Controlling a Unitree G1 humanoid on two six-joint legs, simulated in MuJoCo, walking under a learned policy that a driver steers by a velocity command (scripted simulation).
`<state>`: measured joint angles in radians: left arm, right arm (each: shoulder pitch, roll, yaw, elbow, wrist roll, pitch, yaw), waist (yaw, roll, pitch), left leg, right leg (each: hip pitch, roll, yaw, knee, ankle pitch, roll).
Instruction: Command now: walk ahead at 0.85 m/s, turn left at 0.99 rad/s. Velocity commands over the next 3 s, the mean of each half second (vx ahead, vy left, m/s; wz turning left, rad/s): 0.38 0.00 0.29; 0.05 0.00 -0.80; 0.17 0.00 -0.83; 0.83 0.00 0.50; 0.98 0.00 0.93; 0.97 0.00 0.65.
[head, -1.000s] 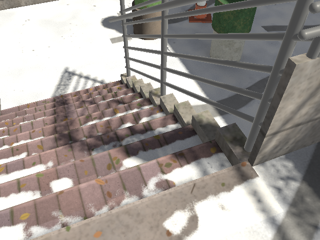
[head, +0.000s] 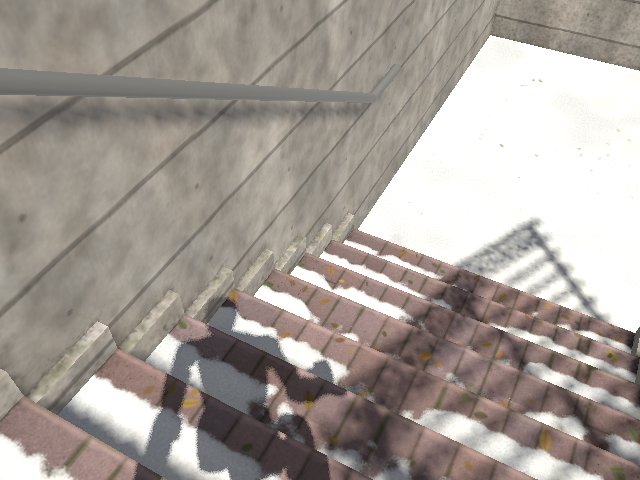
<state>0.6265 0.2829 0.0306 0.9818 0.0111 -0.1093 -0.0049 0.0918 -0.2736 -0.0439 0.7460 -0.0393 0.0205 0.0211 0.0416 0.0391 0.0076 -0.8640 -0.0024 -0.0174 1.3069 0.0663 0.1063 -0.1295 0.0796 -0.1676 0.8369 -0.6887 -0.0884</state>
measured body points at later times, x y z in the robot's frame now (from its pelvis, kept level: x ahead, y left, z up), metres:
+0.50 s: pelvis +0.29 -0.09 -0.20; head +0.31 -0.10 +0.25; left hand +0.32 +0.15 -0.33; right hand +0.38 -0.31 -0.34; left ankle +0.21 -0.01 -0.85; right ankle +0.41 -0.26 -0.92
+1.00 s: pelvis +0.44 -0.15 -0.31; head +0.47 -0.15 +0.14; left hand +0.60 +0.08 -0.43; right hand +0.53 -0.43 -0.40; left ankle +0.51 -0.05 -1.01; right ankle +0.39 -0.28 -1.02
